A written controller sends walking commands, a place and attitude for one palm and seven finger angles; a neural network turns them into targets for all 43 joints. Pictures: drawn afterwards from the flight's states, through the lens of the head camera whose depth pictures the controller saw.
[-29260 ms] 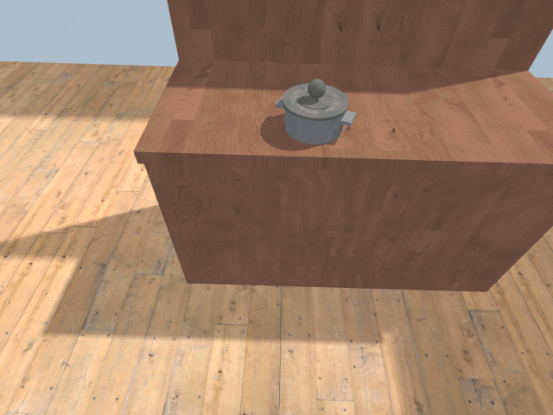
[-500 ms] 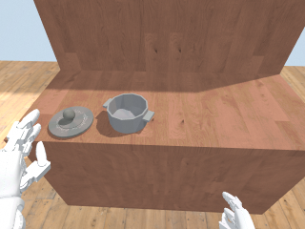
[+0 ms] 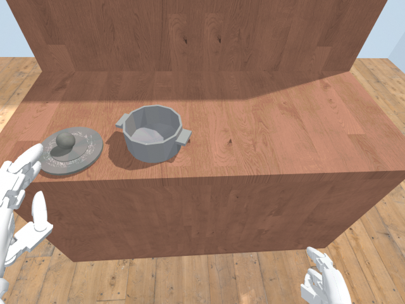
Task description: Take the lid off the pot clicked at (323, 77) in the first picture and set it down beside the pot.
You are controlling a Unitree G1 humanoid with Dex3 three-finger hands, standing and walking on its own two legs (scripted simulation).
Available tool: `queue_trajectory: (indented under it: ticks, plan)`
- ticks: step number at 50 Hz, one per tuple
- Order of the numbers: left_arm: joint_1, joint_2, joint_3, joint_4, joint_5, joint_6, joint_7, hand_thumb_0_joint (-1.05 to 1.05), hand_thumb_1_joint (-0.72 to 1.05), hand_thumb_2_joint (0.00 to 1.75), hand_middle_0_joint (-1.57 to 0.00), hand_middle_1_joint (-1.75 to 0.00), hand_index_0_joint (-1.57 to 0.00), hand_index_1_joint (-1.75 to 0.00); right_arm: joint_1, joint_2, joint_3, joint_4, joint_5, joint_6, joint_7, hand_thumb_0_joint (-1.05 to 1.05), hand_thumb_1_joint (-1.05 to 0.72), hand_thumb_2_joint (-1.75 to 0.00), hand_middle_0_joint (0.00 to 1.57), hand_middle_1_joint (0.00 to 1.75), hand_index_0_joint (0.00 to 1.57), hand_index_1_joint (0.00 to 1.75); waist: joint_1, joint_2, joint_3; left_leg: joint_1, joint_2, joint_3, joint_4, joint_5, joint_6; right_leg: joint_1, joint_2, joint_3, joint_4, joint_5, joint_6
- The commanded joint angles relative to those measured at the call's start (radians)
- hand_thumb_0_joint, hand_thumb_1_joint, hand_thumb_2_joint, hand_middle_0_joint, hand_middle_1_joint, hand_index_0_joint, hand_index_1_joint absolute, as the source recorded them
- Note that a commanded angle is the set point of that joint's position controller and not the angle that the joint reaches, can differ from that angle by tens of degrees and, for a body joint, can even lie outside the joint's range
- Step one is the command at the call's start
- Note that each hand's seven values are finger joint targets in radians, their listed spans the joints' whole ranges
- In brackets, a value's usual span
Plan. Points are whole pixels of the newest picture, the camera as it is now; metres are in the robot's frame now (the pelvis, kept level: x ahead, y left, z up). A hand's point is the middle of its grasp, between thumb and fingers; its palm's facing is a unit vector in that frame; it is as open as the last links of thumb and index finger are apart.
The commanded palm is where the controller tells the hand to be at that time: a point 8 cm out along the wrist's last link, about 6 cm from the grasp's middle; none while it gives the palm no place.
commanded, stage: step back with the hand held close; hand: left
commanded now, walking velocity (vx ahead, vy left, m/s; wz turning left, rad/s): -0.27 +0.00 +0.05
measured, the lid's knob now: (65, 140) +0.49 +0.40 -0.01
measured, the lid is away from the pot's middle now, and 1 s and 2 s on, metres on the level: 0.23 0.23 0.23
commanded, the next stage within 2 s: stop stepping back and stand still in 1.02 s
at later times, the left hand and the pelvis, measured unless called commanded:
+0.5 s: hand (2, 280) +0.12 +0.25 +0.16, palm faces +0.38 -0.81 -0.45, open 7.4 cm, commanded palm +0.06 +0.29 +0.18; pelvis -0.06 +0.01 -0.01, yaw +2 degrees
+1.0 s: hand out of the picture +0.01 +0.25 +0.16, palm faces +0.39 -0.82 -0.42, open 7.4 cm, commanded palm -0.05 +0.29 +0.18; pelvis -0.17 +0.00 -0.02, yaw +2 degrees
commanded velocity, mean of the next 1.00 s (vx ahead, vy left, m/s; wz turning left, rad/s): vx -0.35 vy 0.00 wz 0.03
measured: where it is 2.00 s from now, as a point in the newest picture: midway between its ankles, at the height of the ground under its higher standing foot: outside the picture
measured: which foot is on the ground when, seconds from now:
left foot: down 0.00-0.94, up 0.96-1.00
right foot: down 0.00-0.42, up 0.44-0.54, down 0.56-1.00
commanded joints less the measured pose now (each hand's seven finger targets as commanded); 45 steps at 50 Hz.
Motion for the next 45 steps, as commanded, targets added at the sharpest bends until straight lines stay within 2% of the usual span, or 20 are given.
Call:
queue_trajectory:
  ticks: [1,5,7,10,13,15,17,19,21,23,25,28,30,31,32,34,37,40,43,45]
  plan:
    - [0.028,0.161,0.158,-0.26,-0.01,-0.082,0.033,0.0,0.9,0.9,-0.2,-0.3,-0.2,-0.3,-0.085,-0.111,-0.049,-0.179,0.0,-0.049,-0.011,0.0,-0.9,-0.9,0.2,0.3,0.2,0.3,0.023,0.12,-0.181,-0.092,0.153,-0.129,-0.093,0.344,0.009,0.171,-0.008,0.005,0.139,0.266,-0.012]
    - [0.011,0.136,0.152,-0.257,-0.007,-0.082,0.037,0.0,0.9,0.9,-0.2,-0.3,-0.2,-0.3,-0.074,-0.117,-0.051,-0.181,-0.005,-0.075,-0.011,0.0,-0.9,-0.9,0.2,0.3,0.2,0.3,0.018,0.164,-0.107,-0.274,0.2,-0.165,-0.152,0.086,0.042,0.176,0.007,0.0,0.254,0.059,-0.008]
    - [-0.011,0.136,0.157,-0.257,0.0,-0.085,0.041,0.0,0.9,0.9,-0.2,-0.3,-0.2,-0.3,-0.066,-0.119,-0.05,-0.182,-0.003,-0.088,-0.015,0.0,-0.9,-0.9,0.2,0.3,0.2,0.3,0.014,0.146,-0.074,-0.388,0.198,-0.179,-0.16,-0.102,0.054,0.212,0.007,0.014,0.269,0.076,-0.011]
    - [-0.038,0.133,0.152,-0.225,0.004,-0.085,0.047,0.0,0.9,0.9,-0.2,-0.3,-0.2,-0.3,-0.045,-0.114,-0.053,-0.181,0.004,-0.099,-0.019,0.0,-0.9,-0.9,0.2,0.3,0.2,0.3,0.001,-0.006,-0.047,-0.425,0.126,-0.149,-0.062,-0.266,0.036,0.177,-0.035,0.084,0.175,0.149,-0.03]
    - [-0.053,0.141,0.137,-0.239,-0.001,-0.091,0.054,0.0,0.9,0.9,-0.2,-0.3,-0.2,-0.3,-0.023,-0.101,-0.058,-0.16,-0.004,-0.099,-0.015,0.0,-0.9,-0.9,0.2,0.3,0.2,0.3,-0.013,-0.138,-0.062,-0.212,0.045,-0.107,0.12,-0.257,-0.006,-0.081,-0.132,0.22,-0.064,-0.085,-0.09]
    - [-0.055,0.143,0.131,-0.254,0.004,-0.103,0.066,0.0,0.9,0.9,-0.2,-0.3,-0.2,-0.3,-0.027,-0.097,-0.053,-0.149,-0.01,-0.101,-0.013,0.0,-0.9,-0.9,0.2,0.3,0.2,0.3,-0.018,-0.1,-0.074,-0.141,0.042,-0.116,0.162,-0.221,-0.013,-0.166,-0.16,0.227,-0.105,-0.172,-0.112]
    - [-0.047,0.156,0.141,-0.277,0.01,-0.114,0.078,0.0,0.9,0.9,-0.2,-0.3,-0.2,-0.3,-0.041,-0.099,-0.046,-0.147,-0.014,-0.105,-0.019,0.0,-0.9,-0.9,0.2,0.3,0.2,0.3,-0.017,0.005,-0.086,-0.147,0.069,-0.154,0.059,-0.221,-0.005,-0.153,-0.107,0.158,-0.05,-0.169,-0.088]
    - [-0.027,0.143,0.147,-0.289,0.015,-0.129,0.083,0.0,0.9,0.9,-0.2,-0.3,-0.2,-0.3,-0.049,-0.115,-0.044,-0.157,-0.009,-0.117,-0.028,0.0,-0.9,-0.9,0.2,0.3,0.2,0.3,-0.011,0.125,-0.091,-0.297,0.149,-0.232,-0.114,-0.352,0.025,-0.004,-0.015,0.06,0.094,-0.149,-0.04]
    - [-0.025,0.127,0.161,-0.277,0.033,-0.136,0.083,0.0,0.9,0.9,-0.2,-0.3,-0.2,-0.3,-0.053,-0.124,-0.045,-0.169,-0.005,-0.134,-0.034,0.0,-0.9,-0.9,0.2,0.3,0.2,0.3,-0.003,0.275,-0.084,-0.558,0.272,-0.351,-0.312,-0.587,0.082,0.224,0.073,-0.01,0.373,-0.079,-0.001]
    - [-0.036,0.132,0.155,-0.274,0.03,-0.127,0.079,0.0,0.9,0.9,-0.2,-0.3,-0.2,-0.3,-0.05,-0.1,-0.048,-0.166,-0.009,-0.145,-0.034,0.0,-0.9,-0.9,0.2,0.3,0.2,0.3,0.0,0.194,-0.075,-0.506,0.294,-0.35,-0.285,-0.433,0.092,0.162,0.078,0.009,0.443,-0.138,-0.001]
    - [-0.016,0.122,0.147,-0.242,0.025,-0.127,0.075,0.0,0.9,0.9,-0.2,-0.3,-0.2,-0.3,-0.046,-0.103,-0.053,-0.15,-0.014,-0.161,-0.027,0.0,-0.9,-0.9,0.2,0.3,0.2,0.3,0.002,0.14,-0.037,-0.452,0.275,-0.309,-0.218,-0.302,0.085,0.124,0.066,0.015,0.327,-0.182,-0.009]
    - [-0.034,0.118,0.114,-0.247,0.016,-0.141,0.063,0.0,0.9,0.9,-0.2,-0.3,-0.2,-0.3,-0.056,-0.107,-0.043,-0.119,-0.021,-0.168,-0.016,0.0,-0.9,-0.9,0.2,0.3,0.2,0.3,-0.007,0.066,-0.015,-0.316,0.177,-0.224,-0.071,-0.102,0.03,0.052,0.025,0.061,0.044,0.045,-0.033]
    - [-0.047,0.142,0.12,-0.251,0.006,-0.163,0.062,0.0,0.9,0.9,-0.2,-0.3,-0.2,-0.3,-0.041,-0.096,-0.045,-0.084,-0.02,-0.154,-0.01,0.0,-0.9,-0.9,0.2,0.3,0.2,0.3,-0.013,0.009,-0.161,-0.056,0.116,-0.125,0.07,0.303,-0.017,-0.026,-0.067,0.145,-0.005,0.385,-0.06]
    - [-0.04,0.15,0.121,-0.271,0.006,-0.164,0.061,0.0,0.9,0.9,-0.2,-0.3,-0.2,-0.3,-0.037,-0.094,-0.055,-0.082,-0.015,-0.142,-0.008,0.0,-0.9,-0.9,0.2,0.3,0.2,0.3,-0.013,-0.016,-0.277,0.052,0.11,-0.093,0.102,0.461,-0.025,0.002,-0.069,0.133,0.016,0.519,-0.037]
    - [-0.018,0.172,0.133,-0.278,0.003,-0.161,0.061,0.0,0.9,0.9,-0.2,-0.3,-0.2,-0.3,-0.042,-0.091,-0.058,-0.083,-0.012,-0.13,-0.006,0.0,-0.9,-0.9,0.2,0.3,0.2,0.3,-0.009,-0.04,-0.337,0.111,0.107,-0.086,0.11,0.494,-0.028,0.009,-0.061,0.11,0.024,0.515,-0.023]
    - [0.047,0.18,0.147,-0.287,-0.007,-0.154,0.055,0.0,0.9,0.9,-0.2,-0.3,-0.2,-0.3,-0.069,-0.088,-0.058,-0.112,-0.009,-0.111,-0.003,0.0,-0.9,-0.9,0.2,0.3,0.2,0.3,0.001,0.03,-0.339,0.11,0.128,-0.106,0.075,0.445,-0.019,-0.009,-0.038,0.077,0.036,0.339,-0.026]
    - [0.073,0.199,0.176,-0.282,-0.02,-0.15,0.055,0.0,0.9,0.9,-0.2,-0.3,-0.2,-0.3,-0.099,-0.094,-0.055,-0.131,-0.012,-0.101,-0.008,0.0,-0.9,-0.9,0.2,0.3,0.2,0.3,0.004,0.109,-0.242,-0.011,0.156,-0.156,-0.022,0.232,-0.01,-0.026,0.018,0.041,0.036,0.103,-0.025]
    - [0.044,0.183,0.177,-0.269,-0.015,-0.155,0.052,0.0,0.9,0.9,-0.2,-0.3,-0.2,-0.3,-0.104,-0.111,-0.059,-0.155,-0.011,-0.112,-0.013,0.0,-0.9,-0.9,0.2,0.3,0.2,0.3,-0.002,0.183,-0.12,-0.296,0.198,-0.219,-0.164,-0.292,0.019,0.068,0.063,0.031,0.102,-0.106,-0.03]
    - [0.016,0.177,0.185,-0.265,-0.004,-0.159,0.055,0.0,0.9,0.9,-0.2,-0.3,-0.2,-0.3,-0.081,-0.118,-0.065,-0.153,-0.018,-0.125,-0.018,0.0,-0.9,-0.9,0.2,0.3,0.2,0.3,-0.004,0.181,-0.07,-0.455,0.21,-0.264,-0.23,-0.514,0.023,0.118,0.08,0.036,0.127,-0.245,-0.052]
    - [0.014,0.178,0.168,-0.263,-0.012,-0.154,0.06,0.0,0.9,0.9,-0.2,-0.3,-0.2,-0.3,-0.058,-0.097,-0.066,-0.142,-0.017,-0.13,-0.015,0.0,-0.9,-0.9,0.2,0.3,0.2,0.3,-0.006,0.047,-0.092,-0.287,0.129,-0.184,-0.076,-0.357,-0.013,-0.05,0.02,0.098,-0.014,-0.294,-0.081]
